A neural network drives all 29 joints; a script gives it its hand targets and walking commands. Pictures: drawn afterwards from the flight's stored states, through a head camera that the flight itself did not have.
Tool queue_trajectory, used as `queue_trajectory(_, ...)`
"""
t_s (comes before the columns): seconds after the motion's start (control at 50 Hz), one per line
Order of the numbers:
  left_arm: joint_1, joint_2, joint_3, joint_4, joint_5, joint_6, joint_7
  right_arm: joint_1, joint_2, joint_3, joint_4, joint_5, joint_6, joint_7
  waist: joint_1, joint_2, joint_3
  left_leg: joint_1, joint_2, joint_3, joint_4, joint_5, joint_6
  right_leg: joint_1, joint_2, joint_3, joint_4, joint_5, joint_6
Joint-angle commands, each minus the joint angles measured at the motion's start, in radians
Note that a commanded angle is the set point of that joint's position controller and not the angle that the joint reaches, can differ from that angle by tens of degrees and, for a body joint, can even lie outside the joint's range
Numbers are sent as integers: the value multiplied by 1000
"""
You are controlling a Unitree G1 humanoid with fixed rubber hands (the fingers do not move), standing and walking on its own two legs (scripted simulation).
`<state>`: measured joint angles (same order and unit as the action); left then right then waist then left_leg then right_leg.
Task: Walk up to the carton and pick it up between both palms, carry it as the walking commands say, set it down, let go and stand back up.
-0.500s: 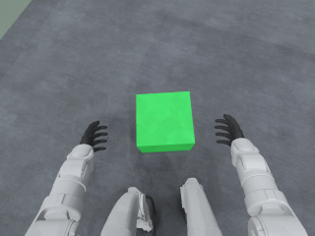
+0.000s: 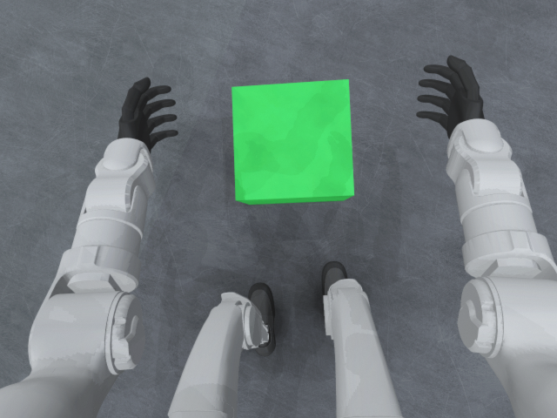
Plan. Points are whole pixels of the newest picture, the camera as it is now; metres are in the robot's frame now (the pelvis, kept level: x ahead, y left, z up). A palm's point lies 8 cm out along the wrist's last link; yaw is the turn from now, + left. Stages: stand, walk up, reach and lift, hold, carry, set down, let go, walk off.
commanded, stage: reach and lift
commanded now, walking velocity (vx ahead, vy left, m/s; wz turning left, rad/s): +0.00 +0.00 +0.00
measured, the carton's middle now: (293, 149) +0.54 -0.02 -0.56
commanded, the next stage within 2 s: none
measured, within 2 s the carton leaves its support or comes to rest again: neither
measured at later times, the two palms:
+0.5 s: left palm (159, 128) +0.50 +0.18 -0.18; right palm (441, 114) +0.50 -0.25 -0.19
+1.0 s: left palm (196, 159) +0.49 +0.18 -0.36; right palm (402, 144) +0.50 -0.24 -0.38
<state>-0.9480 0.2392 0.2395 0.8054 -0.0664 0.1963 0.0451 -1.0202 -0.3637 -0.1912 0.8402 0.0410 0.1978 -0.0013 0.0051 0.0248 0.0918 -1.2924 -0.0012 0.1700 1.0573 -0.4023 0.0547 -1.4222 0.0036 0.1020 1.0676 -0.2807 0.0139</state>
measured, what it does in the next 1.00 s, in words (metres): lowers itself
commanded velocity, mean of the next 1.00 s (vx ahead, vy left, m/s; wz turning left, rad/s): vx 0.00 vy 0.00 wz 0.00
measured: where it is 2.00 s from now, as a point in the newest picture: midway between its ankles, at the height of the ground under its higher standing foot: (300, 321)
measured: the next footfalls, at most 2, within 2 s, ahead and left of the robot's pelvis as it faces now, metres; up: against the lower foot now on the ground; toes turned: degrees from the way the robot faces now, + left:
none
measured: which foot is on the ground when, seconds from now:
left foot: down 0.00-1.00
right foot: down 0.00-1.00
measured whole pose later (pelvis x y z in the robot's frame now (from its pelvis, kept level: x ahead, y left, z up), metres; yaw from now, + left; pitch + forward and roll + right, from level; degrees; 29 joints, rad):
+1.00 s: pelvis -0.07 -0.01 -0.21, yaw +6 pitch +32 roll +7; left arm -1.48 0.39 0.17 0.83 -0.20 0.33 0.13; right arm -1.52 -0.52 -0.26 0.93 0.19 0.28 -0.06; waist -0.05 0.02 0.53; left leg -1.89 0.00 0.16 1.89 -0.57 0.05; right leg -2.02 0.00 0.10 1.89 -0.43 0.01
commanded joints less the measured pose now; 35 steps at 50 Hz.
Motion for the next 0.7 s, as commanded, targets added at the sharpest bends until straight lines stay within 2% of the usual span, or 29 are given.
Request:
queue_trajectory(0.0, -425, 267, 99, -80, -19, -66, 29, -409, -287, -148, -79, 6, -68, 9, -26, -221, -1217, 106, -75, -210, -60, 424, -68, 781, 37, -53, 38, 651, -19)
queue_trajectory(0.04, -461, 276, 107, -65, -14, -64, 27, -457, -292, -151, -64, 4, -65, 13, -25, -230, -1229, 83, -77, -202, -58, 416, -64, 803, 37, -52, 39, 665, -17)
queue_trajectory(0.16, -469, 280, 132, -43, 12, -74, 20, -462, -293, -179, -26, -24, -80, 17, -39, -247, -1274, 13, -84, -195, -34, 446, -58, 877, 34, -42, 65, 779, -16)
queue_trajectory(0.24, -479, 276, 141, -56, 22, -84, 18, -471, -295, -193, -26, -35, -94, 22, -44, -241, -1260, -15, -84, -200, -11, 452, -55, 844, 29, -39, 89, 786, -17)
queue_trajectory(0.42, -591, 267, 107, -26, 22, -70, 28, -564, -328, -208, 41, -42, -105, 32, -80, -193, -1234, -61, -81, -214, 147, 336, -72, 543, 26, -74, 228, 551, -13)
queue_trajectory(0.52, -675, 291, 73, -13, 9, -44, 48, -643, -360, -192, 48, -13, -91, 21, -86, -178, -1253, -116, -83, -202, 275, 223, -77, 410, 30, -98, 337, 400, -4)
queue_trajectory(0.6, -724, 317, 44, -11, -19, -14, 59, -699, -391, -162, 46, 18, -65, 6, -88, -187, -1294, -161, -89, -180, 359, 125, -76, 378, 29, -112, 416, 305, 3)
queue_trajectory(0.68, -820, 348, 3, -98, -72, 18, 74, -796, -417, -104, -39, 66, -32, -14, -81, -197, -1459, -113, -92, -166, 437, 88, -68, 430, 24, -123, 490, 261, -1)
